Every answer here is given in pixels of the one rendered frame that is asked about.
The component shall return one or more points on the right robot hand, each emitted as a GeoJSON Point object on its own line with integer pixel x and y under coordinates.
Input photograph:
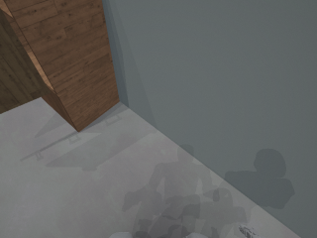
{"type": "Point", "coordinates": [250, 232]}

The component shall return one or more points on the cupboard door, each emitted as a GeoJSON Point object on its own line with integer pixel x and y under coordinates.
{"type": "Point", "coordinates": [20, 81]}

